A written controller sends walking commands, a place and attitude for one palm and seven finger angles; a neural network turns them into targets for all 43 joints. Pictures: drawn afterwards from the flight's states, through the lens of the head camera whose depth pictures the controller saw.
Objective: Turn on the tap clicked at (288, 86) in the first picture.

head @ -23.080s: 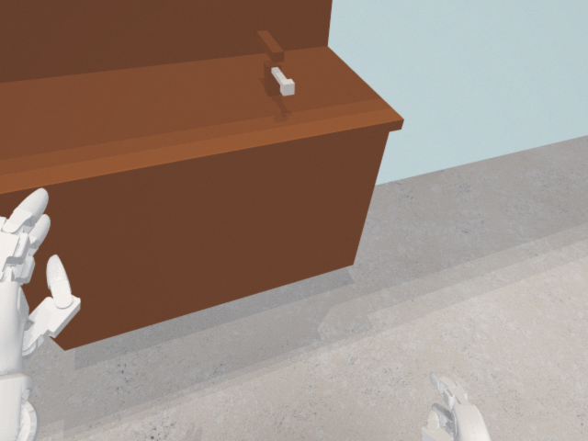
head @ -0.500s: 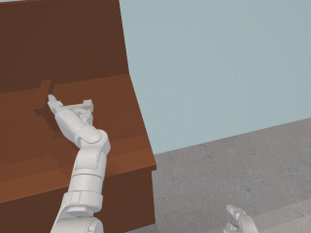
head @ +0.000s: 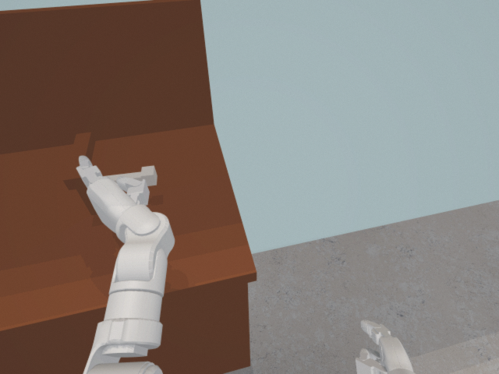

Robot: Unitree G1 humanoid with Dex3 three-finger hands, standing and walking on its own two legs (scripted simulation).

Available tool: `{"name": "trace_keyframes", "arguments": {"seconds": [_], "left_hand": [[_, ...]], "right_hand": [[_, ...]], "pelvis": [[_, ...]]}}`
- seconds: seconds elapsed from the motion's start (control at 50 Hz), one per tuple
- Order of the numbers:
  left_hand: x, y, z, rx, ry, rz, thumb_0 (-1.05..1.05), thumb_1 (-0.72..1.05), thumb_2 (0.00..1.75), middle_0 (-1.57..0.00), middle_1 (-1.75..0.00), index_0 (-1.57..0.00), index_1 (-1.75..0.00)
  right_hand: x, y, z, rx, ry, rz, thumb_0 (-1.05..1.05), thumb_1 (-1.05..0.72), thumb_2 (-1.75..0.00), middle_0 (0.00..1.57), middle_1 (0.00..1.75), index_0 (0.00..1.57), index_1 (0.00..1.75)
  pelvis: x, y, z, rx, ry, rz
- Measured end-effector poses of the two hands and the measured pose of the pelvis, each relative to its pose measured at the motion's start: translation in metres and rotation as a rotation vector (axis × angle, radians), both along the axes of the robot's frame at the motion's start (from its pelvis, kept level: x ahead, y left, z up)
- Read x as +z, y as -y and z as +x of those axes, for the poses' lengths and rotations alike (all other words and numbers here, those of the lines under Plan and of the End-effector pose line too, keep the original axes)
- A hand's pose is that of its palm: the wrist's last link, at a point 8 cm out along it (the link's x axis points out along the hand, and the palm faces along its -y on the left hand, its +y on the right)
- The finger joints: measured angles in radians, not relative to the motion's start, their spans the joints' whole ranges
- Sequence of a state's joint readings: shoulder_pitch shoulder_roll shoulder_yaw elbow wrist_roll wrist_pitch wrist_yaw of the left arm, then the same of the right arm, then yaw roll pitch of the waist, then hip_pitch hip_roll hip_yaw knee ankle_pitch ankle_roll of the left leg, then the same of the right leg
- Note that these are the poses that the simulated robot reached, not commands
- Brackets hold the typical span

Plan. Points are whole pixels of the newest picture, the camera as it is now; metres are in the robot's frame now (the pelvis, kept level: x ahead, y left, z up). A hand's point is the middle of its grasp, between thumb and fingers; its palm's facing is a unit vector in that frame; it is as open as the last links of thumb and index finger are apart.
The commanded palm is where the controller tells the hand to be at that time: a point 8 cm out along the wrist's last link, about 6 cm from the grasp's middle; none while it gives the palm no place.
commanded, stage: lift the hand up off the lever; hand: left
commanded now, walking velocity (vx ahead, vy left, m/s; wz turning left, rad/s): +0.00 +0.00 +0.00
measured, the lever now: (149, 176) +0.45 +0.25 +0.08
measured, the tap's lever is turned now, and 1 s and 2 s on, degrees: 86 86 86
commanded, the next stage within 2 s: draw the hand back beside the body in 0.38 s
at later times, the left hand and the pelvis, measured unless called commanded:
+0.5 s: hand (140, 182) +0.36 +0.22 +0.15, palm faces +0.80 -0.61 -0.02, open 7.8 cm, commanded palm +0.30 +0.24 +0.15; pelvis +0.01 +0.00 +0.00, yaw +0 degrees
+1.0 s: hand (117, 220) +0.27 +0.21 +0.16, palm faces +0.33 -0.91 -0.25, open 7.7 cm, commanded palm +0.24 +0.26 +0.16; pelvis -0.01 +0.01 +0.01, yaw -2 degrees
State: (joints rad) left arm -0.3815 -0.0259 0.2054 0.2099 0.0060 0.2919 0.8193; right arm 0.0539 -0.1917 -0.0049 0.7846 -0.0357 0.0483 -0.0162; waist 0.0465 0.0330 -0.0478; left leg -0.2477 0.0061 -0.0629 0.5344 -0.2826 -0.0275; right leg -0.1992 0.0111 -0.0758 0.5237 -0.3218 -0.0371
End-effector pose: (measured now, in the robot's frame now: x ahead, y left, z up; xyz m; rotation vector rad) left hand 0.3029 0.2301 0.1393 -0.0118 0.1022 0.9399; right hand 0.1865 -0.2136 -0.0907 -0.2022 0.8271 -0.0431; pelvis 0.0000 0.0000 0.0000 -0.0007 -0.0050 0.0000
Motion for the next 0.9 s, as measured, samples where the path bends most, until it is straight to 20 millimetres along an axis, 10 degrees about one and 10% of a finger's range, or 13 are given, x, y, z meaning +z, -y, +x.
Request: {"name": "trace_keyframes", "arguments": {"seconds": [0.5,0.66,0.9], "left_hand": [[0.01,-0.002,-0.003,-0.02,0.022,0.006,0.02,0.9,0.9,-0.15,-0.15,-0.15,-0.15],[0.024,0.013,0.0,-0.488,0.074,0.123,0.02,0.9,0.9,-0.15,-0.15,-0.16,-0.16],[0.011,-0.033,-0.059,-0.601,0.0,0.297,0.02,0.89,0.9,-0.17,-0.18,-0.17,-0.19]], "right_hand": [[0.0,-0.006,0.01,0.013,-0.009,0.018,0.01,-0.9,-0.9,0.2,0.3,0.2,0.3],[0.007,0.01,-0.007,-0.098,0.002,-0.013,0.01,-0.9,-0.9,0.2,0.3,0.2,0.3],[0.011,0.029,-0.039,-0.114,0.043,-0.045,0.01,-0.9,-0.9,0.2,0.3,0.2,0.3]], "pelvis": [[0.003,0.0,0.007,-0.001,0.009,0.003],[0.005,0.001,0.006,-0.042,0.042,0.008],[0.009,-0.003,-0.002,-0.055,0.073,-0.001]]}}
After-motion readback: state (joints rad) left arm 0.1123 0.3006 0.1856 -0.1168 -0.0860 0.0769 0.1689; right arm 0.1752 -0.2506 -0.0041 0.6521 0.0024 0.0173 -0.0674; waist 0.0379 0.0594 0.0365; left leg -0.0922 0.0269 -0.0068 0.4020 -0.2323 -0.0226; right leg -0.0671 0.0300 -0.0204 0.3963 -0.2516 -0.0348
